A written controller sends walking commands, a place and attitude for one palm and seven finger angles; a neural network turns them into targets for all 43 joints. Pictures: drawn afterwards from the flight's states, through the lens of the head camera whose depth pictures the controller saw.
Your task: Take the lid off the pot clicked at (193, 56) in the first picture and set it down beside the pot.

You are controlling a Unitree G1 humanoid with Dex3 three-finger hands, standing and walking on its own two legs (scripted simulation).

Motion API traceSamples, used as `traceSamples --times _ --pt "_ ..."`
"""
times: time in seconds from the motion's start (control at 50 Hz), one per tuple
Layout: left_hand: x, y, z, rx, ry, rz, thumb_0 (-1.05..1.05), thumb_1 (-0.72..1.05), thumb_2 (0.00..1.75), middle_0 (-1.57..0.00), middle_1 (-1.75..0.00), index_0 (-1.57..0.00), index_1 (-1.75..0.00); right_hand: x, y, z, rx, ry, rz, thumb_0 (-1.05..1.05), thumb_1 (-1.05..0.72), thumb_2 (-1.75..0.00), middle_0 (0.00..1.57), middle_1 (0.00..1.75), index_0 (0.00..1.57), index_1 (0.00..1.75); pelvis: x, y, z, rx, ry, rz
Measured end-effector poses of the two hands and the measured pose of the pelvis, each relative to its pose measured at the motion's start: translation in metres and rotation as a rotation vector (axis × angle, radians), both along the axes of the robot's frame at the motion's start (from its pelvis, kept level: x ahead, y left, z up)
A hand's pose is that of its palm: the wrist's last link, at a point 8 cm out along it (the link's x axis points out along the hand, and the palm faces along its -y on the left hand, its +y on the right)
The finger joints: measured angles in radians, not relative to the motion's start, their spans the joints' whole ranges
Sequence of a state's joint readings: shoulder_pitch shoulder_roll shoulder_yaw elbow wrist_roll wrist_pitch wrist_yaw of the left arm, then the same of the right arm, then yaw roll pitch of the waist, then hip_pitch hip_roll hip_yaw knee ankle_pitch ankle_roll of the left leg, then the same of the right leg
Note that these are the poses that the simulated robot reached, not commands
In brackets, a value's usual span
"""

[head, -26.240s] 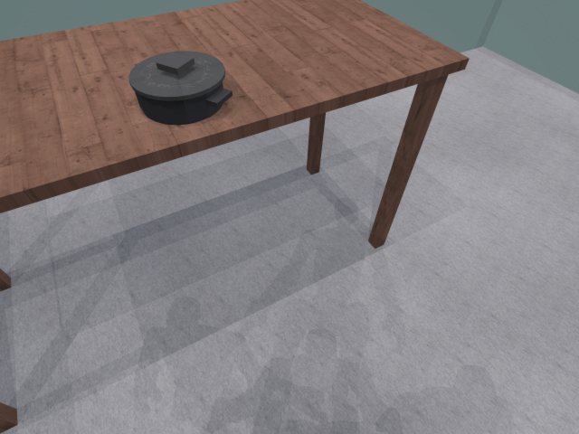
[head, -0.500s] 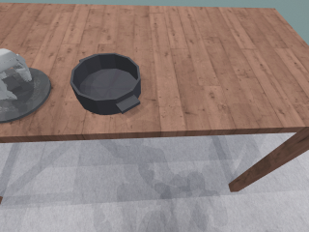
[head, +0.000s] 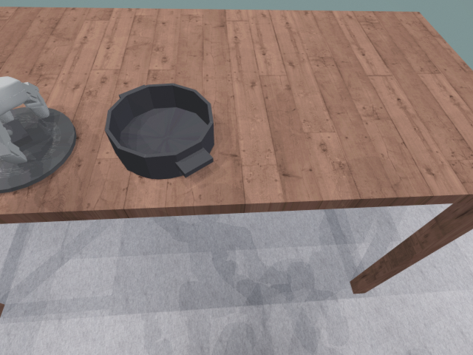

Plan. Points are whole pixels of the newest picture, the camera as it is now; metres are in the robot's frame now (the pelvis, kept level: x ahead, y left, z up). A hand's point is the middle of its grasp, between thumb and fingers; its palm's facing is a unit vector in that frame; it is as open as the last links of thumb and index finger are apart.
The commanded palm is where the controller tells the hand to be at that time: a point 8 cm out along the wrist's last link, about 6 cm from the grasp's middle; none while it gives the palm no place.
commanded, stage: raise the empty hand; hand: left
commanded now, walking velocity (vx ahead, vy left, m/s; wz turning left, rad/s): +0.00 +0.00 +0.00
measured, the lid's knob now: (8, 136) +0.45 +0.37 +0.11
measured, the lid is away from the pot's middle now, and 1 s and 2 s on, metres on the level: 0.25 0.25 0.25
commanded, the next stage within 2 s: draw the hand back to the body in 1.26 s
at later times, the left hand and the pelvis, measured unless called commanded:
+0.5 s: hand out of the picture +0.44 +0.35 +0.18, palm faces -0.32 -0.11 -0.94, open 11.0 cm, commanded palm +0.44 +0.35 +0.25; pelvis +0.00 +0.00 +0.01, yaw +1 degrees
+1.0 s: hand out of the picture +0.45 +0.36 +0.24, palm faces -0.22 -0.11 -0.97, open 11.0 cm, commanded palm +0.44 +0.35 +0.31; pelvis +0.01 -0.01 +0.01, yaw +0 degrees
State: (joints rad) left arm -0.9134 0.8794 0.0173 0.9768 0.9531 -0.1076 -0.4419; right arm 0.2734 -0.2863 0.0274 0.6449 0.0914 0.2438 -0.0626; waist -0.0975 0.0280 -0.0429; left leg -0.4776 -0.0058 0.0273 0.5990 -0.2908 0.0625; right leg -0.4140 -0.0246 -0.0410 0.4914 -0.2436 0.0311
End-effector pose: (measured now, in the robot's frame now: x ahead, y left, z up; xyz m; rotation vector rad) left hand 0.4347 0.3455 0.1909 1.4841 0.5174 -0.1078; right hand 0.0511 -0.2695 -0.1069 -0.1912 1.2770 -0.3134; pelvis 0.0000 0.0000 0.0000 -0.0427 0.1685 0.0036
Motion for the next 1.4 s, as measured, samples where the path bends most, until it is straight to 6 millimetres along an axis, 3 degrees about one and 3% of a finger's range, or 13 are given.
traceSamples --times 0.34,0.78,1.2,1.4 --pt "-0.008 0.006 0.035 0.009 -0.046 0.059 0.0 -0.09 0.84 -0.45 -0.69 -0.46 -0.68 0.018 -0.001 0.003 0.005 -0.044 0.043 0.0 -0.9 -0.9 0.2 0.3 0.2 0.3 -0.001 -0.003 0.004 0.004 -0.024 0.013" --pt "0.012 0.003 0.08 0.026 -0.101 0.119 0.0 -0.09 0.84 -0.45 -0.69 -0.46 -0.68 0.008 -0.006 0.003 0.018 -0.015 0.01 0.0 -0.9 -0.9 0.2 0.3 0.2 0.3 0.009 -0.006 0.007 0.012 -0.025 0.0" --pt "0.002 0.004 0.125 0.06 -0.167 0.191 0.0 -0.1 0.84 -0.45 -0.69 -0.46 -0.68 0.048 -0.004 0.006 0.038 -0.094 0.08 0.0 -0.9 -0.9 0.2 0.3 0.2 0.3 0.013 -0.011 0.01 0.019 -0.039 0.012" --pt "0.007 -0.003 0.129 0.073 -0.159 0.198 0.0 -0.1 0.84 -0.45 -0.69 -0.46 -0.68 0.044 -0.007 0.005 0.046 -0.086 0.077 0.0 -0.9 -0.9 0.2 0.3 0.2 0.3 0.014 -0.015 0.011 0.023 -0.039 0.008"
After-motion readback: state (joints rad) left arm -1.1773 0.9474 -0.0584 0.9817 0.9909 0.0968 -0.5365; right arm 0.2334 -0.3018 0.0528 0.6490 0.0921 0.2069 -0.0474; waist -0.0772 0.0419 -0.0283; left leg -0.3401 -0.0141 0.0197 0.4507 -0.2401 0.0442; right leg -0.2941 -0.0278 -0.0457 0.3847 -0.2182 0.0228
